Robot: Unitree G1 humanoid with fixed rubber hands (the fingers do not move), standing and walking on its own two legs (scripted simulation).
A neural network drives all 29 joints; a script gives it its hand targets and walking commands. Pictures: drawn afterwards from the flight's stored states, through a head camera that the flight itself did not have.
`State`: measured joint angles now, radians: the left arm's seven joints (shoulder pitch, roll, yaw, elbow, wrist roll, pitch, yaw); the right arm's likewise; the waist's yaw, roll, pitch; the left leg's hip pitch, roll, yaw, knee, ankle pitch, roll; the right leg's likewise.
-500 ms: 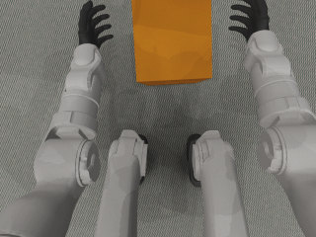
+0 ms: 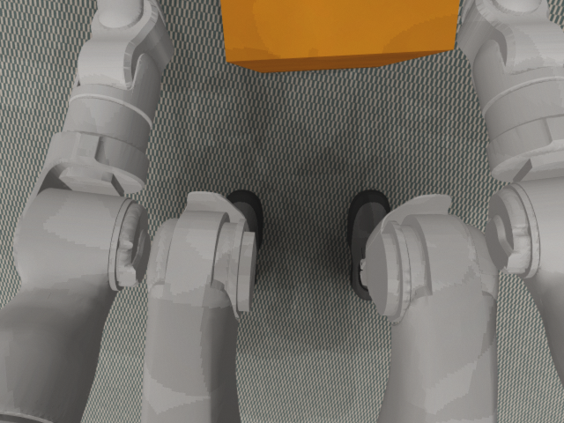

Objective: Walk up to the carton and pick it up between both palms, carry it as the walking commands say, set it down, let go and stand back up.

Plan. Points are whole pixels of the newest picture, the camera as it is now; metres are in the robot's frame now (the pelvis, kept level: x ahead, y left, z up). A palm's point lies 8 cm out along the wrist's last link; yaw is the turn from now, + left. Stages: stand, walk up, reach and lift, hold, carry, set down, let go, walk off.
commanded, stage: reach and lift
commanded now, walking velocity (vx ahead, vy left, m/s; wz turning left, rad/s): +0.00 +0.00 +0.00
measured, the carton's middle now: out of the picture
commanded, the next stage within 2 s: none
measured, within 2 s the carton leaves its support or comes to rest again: leaves its support in 1.20 s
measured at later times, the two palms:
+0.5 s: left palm out of the picture +0.53 +0.13 -0.18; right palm out of the picture +0.54 -0.16 -0.19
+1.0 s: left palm out of the picture +0.54 +0.13 -0.18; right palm out of the picture +0.55 -0.14 -0.19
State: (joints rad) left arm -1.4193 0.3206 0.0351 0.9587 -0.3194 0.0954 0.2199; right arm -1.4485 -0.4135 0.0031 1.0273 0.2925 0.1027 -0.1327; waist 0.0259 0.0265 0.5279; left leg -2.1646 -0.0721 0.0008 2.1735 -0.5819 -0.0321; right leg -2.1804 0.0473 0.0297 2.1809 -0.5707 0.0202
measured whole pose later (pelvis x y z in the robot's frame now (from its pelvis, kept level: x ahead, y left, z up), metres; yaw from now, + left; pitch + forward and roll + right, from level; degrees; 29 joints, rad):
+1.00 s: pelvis +0.00 +0.00 -0.01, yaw +0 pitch +30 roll +1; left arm -1.52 0.22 0.19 1.10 -0.14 0.12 0.22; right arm -1.57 -0.28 -0.09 1.17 0.12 0.12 -0.15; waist -0.01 0.03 0.52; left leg -2.16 -0.11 -0.01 2.21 -0.57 -0.06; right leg -2.17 0.06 0.04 2.22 -0.57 0.03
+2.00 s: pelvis -0.01 +0.00 +0.04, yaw -1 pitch +28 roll +1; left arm -1.42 0.08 0.44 0.70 0.05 0.32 0.19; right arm -1.49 -0.19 -0.31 0.82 -0.10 0.33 -0.10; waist 0.00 0.02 0.53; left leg -1.96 -0.15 -0.05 2.07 -0.59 -0.08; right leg -1.98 0.12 0.07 2.08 -0.57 0.06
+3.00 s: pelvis -0.03 +0.00 +0.13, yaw -2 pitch +22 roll +2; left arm -1.27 0.02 0.45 0.54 0.09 0.41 0.15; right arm -1.31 -0.08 -0.36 0.60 -0.13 0.42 -0.12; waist 0.01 0.00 0.52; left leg -1.63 -0.14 -0.07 1.75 -0.50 -0.08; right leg -1.65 0.13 0.09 1.76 -0.48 0.05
